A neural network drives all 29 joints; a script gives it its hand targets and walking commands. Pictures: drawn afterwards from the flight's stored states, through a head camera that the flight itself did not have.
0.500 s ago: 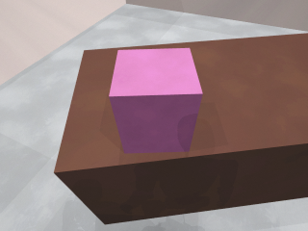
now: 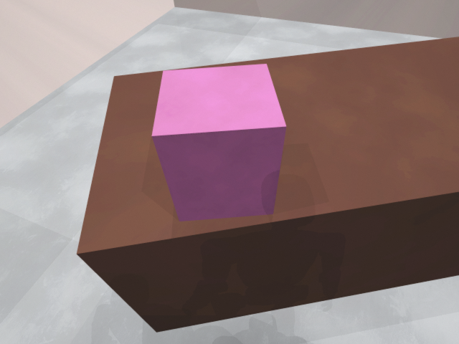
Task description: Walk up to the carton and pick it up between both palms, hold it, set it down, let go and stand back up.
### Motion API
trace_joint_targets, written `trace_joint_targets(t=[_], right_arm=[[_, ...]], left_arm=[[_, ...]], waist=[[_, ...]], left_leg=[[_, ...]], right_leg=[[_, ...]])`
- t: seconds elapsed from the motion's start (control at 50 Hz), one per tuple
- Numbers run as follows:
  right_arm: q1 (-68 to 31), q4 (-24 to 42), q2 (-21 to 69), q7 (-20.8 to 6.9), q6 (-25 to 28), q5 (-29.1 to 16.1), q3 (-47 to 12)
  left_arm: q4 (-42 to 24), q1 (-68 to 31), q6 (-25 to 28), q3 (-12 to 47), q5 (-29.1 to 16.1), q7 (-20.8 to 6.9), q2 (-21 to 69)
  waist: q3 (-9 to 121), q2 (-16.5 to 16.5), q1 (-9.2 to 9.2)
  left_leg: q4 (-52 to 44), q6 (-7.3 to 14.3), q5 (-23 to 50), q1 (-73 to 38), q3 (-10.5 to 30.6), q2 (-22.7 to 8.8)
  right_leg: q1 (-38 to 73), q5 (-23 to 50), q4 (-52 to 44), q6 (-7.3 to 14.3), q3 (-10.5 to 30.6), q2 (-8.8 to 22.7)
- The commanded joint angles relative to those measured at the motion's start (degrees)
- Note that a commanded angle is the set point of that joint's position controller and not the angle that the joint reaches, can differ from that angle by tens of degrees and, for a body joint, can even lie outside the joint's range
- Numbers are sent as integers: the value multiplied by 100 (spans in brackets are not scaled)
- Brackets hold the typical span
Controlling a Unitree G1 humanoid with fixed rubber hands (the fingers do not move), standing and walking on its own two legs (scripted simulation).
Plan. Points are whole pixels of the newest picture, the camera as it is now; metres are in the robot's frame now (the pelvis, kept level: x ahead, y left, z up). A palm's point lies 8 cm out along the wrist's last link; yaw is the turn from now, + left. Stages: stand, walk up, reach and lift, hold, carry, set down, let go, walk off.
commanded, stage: walk up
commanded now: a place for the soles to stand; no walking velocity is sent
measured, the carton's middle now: (221, 146) +0.50 +0.04 +0.06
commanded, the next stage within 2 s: reach and lift in 0.74 s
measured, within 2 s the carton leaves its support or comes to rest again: neither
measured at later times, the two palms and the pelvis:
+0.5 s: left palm out of the picture +0.06 +0.26 -0.13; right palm out of the picture +0.03 -0.24 -0.14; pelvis +0.02 +0.01 +0.00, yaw -1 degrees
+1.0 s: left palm (104, 330) +0.18 +0.25 -0.09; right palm (381, 333) +0.18 -0.26 -0.12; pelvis -0.01 -0.01 -0.03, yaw +2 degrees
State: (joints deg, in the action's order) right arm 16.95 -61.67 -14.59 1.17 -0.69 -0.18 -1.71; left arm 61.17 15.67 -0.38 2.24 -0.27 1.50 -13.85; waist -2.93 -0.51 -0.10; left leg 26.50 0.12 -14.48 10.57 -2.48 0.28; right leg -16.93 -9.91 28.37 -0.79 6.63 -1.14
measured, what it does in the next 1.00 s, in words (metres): stands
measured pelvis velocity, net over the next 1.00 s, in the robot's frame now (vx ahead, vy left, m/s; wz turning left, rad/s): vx -0.01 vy -0.01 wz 0.04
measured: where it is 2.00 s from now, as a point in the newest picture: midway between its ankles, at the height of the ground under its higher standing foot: outside the picture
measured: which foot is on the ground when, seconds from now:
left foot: down 0.00-1.00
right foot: down 0.00-1.00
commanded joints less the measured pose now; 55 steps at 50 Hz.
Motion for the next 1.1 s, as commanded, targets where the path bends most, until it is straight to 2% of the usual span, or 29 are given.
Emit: trace_joint_targets(t=[0.0, 0.18, 0.36, 0.54, 0.72, 0.74, 0.76, 0.78, 0.8, 0.82, 0.84, 0.86, 0.88, 0.92, 0.94, 0.96, 1.0, 1.04, 1.08], right_arm=[[182, 205, -671, 39, 79, 9, 114], [204, 207, -671, 54, 69, 14, 118], [131, 239, -672, 56, 38, 14, 148], [10, 264, -679, 52, 6, 15, 174], [1, 254, -701, 46, -8, 18, 184], [-4294, 1627, -607, -288, 414, 585, 861], [-3564, 1389, -767, -513, 219, 836, 1123], [-3510, 1903, -986, -638, 78, 804, 1233], [-3167, 1925, -879, -660, -175, 667, 1138], [-2641, 2096, -730, -603, -362, 541, 1091], [-2015, 2100, -761, -495, -503, 373, 990], [-1540, 2053, -796, -395, -620, 185, 905], [-1100, 1975, -806, -310, -774, -35, 791], [-804, 1970, -905, -191, -1058, -418, 564], [-812, 2037, -968, -154, -1122, -549, 438], [-872, 2164, -981, -120, -1150, -593, 368], [-1062, 2505, -1000, -101, -1267, -503, 370], [-1386, 3056, -709, -109, -1249, -263, 415], [-1599, 3528, -298, -95, -1222, -65, 430]], left_arm=[[-238, 62, 84, -150, 13, 44, -788], [-228, 120, 98, -132, 34, 80, -735], [-275, 41, 115, -127, 34, 105, -737], [-319, -32, 107, -144, 27, 109, -759], [-340, -38, 92, -160, 15, 102, -794], [-2131, -4365, -976, -426, -249, 14, -1506], [-2164, -3663, -1718, -292, -209, 196, -1312], [-2561, -3513, -2184, -381, -186, 233, -1213], [-2630, -3188, -2621, -388, -124, 167, -1207], [-2925, -2900, -2985, -453, -48, 34, -1189], [-3181, -2474, -3320, -515, 68, -106, -1139], [-3340, -1987, -3596, -658, 200, -256, -1033], [-3428, -1517, -3830, -794, 394, -384, -970], [-3608, -864, -4116, -927, 801, -567, -833], [-3781, -714, -4139, -942, 899, -625, -741], [-3924, -659, -4097, -983, 953, -681, -726], [-4189, -736, -3914, -1007, 987, -736, -882], [-4351, -1090, -3570, -962, 902, -717, -1031], [-4290, -1526, -3253, -921, 805, -696, -1162]], waist=[[-53, 210, 14], [4, 71, 38], [119, 107, 1], [107, 137, -10], [2, 176, -8], [358, -10, -77], [-255, -177, -15], [-103, -121, 23], [131, 30, 22], [634, 116, -77], [1215, 54, -193], [1775, -43, -262], [2008, -93, -270], [1550, -336, -191], [1102, -406, -165], [643, -289, -163], [-199, -90, -131], [-767, 133, -101], [-873, 342, -64]], left_leg=[[-647, 312, -654, 225, 684, -490], [-590, 323, -39, 99, 642, -562], [-464, 326, 374, -119, 545, -590], [-463, 332, 136, -136, 493, -597], [-518, 342, -303, -76, 469, -583], [402, -32, -1506, 2177, 78, -435], [335, -95, -2603, 3000, -170, -451], [226, -98, -2939, 3206, -234, -529], [553, -159, -2089, 2828, -505, -434], [947, -223, -1210, 2325, -551, -355], [1239, -304, -346, 1786, -497, -313], [1337, -394, 256, 1170, -459, -253], [1266, -459, 411, 627, -432, -210], [894, -567, 227, 402, -364, -290], [660, -590, 369, 513, -347, -339], [430, -573, 375, 555, -382, -330], [53, -419, -304, 993, -393, -308], [-145, -230, -997, 1602, -496, -267], [-25, -59, -1251, 1659, -649, -198]], right_leg=[[-43, -577, -641, 358, 627, 413], [62, 312, -340, 356, 541, 400], [50, 884, -206, 363, 558, 421], [-20, 729, -232, 361, 630, 407], [-146, 171, -355, 343, 750, 360], [-150, -1536, 943, 236, -769, 141], [303, -2087, 1357, 296, -1059, 55], [935, -2066, 1506, 333, -1117, 33], [961, -1539, 1303, 380, -1037, 113], [631, -783, 1291, 361, -940, 203], [566, 197, 1391, 342, -933, 254], [648, 847, 1437, 297, -983, 236], [834, 1002, 1310, 245, -1023, 221], [1287, 512, 952, 266, -1176, 42], [1470, 558, 778, 281, -1236, -53], [1520, 480, 513, 264, -1245, -97], [1550, -117, 161, 220, -1220, -94], [1513, -780, -94, 176, -1066, 12], [1206, -1342, -316, 105, -857, 186]])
